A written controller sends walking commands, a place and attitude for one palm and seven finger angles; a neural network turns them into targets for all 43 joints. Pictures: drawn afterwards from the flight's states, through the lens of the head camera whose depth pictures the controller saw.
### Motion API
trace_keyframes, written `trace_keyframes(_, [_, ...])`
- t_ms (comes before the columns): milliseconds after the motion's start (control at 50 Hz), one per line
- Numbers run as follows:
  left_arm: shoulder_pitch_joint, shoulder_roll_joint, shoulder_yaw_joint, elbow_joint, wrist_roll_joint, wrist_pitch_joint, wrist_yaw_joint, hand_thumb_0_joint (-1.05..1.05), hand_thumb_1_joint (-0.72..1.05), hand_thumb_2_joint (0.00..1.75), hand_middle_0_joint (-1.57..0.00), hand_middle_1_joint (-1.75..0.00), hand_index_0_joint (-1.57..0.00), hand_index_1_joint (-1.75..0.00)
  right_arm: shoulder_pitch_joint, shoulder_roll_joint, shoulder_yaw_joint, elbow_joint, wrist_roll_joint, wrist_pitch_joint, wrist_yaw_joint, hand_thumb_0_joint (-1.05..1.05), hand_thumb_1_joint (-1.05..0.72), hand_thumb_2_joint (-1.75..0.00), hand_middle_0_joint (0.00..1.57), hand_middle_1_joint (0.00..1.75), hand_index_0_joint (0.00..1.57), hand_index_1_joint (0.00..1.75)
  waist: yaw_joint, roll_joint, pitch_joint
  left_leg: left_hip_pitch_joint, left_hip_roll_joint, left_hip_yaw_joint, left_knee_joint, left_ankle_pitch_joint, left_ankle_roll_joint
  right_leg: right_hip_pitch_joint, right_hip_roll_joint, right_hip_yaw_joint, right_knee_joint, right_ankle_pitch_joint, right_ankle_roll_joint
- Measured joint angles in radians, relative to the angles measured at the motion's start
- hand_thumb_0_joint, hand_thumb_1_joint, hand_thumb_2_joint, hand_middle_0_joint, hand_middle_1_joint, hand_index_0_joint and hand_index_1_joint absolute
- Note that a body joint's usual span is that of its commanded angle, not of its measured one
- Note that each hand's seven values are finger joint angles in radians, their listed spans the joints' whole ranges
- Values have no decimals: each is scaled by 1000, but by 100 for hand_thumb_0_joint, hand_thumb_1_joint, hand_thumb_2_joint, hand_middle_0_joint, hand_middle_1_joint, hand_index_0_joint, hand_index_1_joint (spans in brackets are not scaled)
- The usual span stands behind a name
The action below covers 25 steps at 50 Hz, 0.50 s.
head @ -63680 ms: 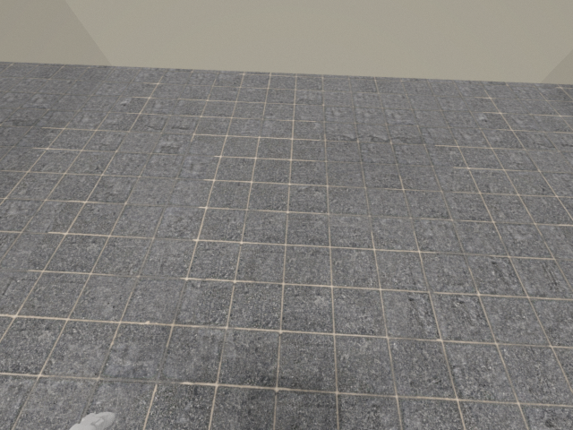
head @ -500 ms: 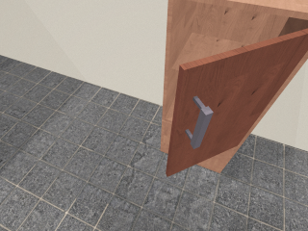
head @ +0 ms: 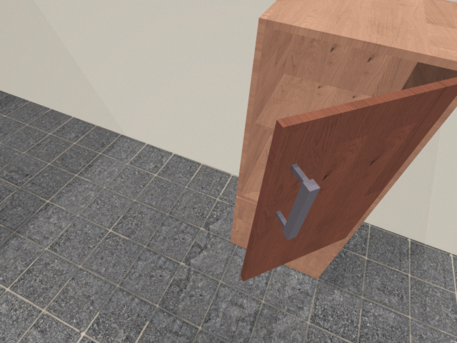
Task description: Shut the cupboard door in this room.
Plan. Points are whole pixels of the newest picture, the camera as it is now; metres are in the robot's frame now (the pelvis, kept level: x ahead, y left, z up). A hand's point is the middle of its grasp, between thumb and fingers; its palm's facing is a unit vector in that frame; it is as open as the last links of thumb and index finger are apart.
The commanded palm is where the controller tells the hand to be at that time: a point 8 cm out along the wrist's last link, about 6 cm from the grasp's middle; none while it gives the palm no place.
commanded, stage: look at it before walking up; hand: left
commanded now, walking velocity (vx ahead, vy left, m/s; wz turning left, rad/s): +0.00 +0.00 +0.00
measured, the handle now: (293, 204) +0.35 -0.08 +0.06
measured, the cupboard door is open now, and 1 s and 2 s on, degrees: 46 46 46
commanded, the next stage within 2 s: walk to a spot facing it in 0.46 s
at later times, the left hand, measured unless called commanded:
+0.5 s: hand out of the picture +0.00 +0.22 -0.18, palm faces +0.03 -0.98 -0.18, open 7.3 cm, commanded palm none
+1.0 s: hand out of the picture +0.10 +0.18 -0.17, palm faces -0.14 -0.96 -0.26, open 7.3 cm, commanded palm none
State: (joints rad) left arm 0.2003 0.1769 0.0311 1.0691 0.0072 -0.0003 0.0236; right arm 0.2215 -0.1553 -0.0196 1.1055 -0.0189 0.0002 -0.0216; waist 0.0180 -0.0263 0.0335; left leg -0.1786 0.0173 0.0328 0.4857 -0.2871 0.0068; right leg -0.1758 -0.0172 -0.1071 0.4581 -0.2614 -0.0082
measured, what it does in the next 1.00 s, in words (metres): stands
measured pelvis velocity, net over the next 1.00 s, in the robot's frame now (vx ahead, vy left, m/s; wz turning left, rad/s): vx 0.01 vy -0.01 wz -0.20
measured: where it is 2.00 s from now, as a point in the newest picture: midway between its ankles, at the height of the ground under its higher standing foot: outside the picture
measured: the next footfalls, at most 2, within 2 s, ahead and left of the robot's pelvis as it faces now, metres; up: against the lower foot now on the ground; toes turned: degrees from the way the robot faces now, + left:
left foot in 1.48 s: +0.12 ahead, +0.11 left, +0.00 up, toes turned -27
right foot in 1.96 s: +0.01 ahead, -0.10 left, +0.00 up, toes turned -52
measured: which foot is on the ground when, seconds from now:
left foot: down 0.00-0.94, up 0.96-1.00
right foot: down 0.00-1.00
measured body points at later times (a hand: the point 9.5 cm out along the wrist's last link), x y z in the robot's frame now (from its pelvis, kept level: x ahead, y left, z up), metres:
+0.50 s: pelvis +0.01 +0.04 +0.01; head +0.03 +0.05 +0.45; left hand +0.00 +0.27 -0.16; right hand +0.02 -0.19 -0.15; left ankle -0.02 +0.11 -0.74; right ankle -0.01 -0.11 -0.74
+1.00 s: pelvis +0.01 -0.01 -0.02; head +0.05 -0.04 +0.43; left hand +0.11 +0.23 -0.15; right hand +0.00 -0.25 -0.18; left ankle -0.02 +0.11 -0.71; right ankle -0.01 -0.09 -0.74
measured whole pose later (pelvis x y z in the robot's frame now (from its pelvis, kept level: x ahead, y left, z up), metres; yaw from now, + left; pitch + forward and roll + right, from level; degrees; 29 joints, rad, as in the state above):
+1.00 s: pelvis +0.01 -0.01 -0.02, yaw -11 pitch -1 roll +0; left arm 0.19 0.18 0.07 0.97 0.02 0.02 0.00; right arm 0.20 -0.19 -0.07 1.01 -0.02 0.05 -0.02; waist 0.01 0.05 0.12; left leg -0.31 0.08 0.13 0.88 -0.50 -0.02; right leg -0.30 0.00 -0.10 0.65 -0.34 -0.05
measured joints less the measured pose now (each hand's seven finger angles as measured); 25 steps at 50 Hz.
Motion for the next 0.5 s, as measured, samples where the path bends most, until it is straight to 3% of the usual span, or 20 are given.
trace_keyframes(260, [87,-10,-27,81,1,4,-2,0,92,90,-20,-29,-20,-30,6,-5,16,3,7,-16,-14,1,-94,-90,20,30,20,30,7,1,18,63,-46,22,-105,41,40,54,-40,21,-93,45,43])
trace_keyframes(500, [69,-6,-23,76,2,3,3,0,91,90,-20,-29,-20,-30,29,3,15,19,8,-19,-14,1,-93,-90,20,30,20,30,0,7,34,77,-70,34,-120,42,60,54,-63,34,-83,37,62])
